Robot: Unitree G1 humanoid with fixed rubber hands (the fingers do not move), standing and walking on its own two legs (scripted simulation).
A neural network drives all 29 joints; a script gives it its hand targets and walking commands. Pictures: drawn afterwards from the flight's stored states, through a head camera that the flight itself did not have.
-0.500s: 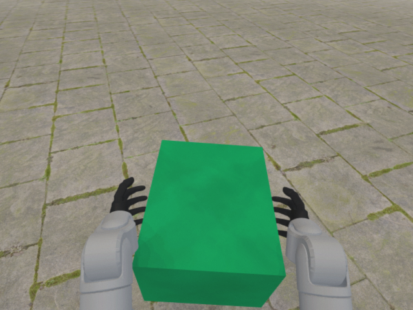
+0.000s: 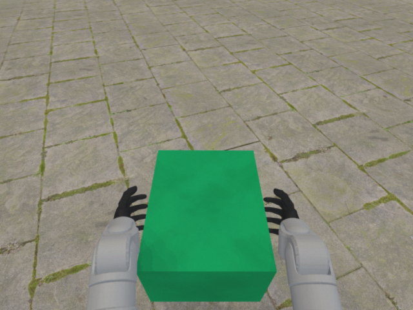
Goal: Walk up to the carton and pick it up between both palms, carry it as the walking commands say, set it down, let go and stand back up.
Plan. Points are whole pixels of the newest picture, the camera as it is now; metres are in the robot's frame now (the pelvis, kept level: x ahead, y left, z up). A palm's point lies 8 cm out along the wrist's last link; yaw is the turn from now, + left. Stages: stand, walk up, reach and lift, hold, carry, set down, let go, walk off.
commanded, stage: hold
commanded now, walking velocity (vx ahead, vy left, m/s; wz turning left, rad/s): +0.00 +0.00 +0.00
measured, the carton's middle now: (205, 220) +0.33 +0.01 -0.04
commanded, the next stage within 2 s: set down in 0.12 s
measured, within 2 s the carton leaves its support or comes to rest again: neither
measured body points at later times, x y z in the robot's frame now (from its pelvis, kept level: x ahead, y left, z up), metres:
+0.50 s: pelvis -0.02 +0.03 -0.01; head -0.08 +0.01 +0.44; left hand +0.28 +0.16 +0.00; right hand +0.28 -0.17 +0.01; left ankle -0.01 +0.09 -0.74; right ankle +0.03 -0.08 -0.74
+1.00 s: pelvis +0.00 -0.01 -0.02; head +0.08 -0.01 +0.42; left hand +0.31 +0.17 -0.09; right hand +0.31 -0.15 -0.09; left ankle -0.01 +0.10 -0.74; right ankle +0.03 -0.08 -0.74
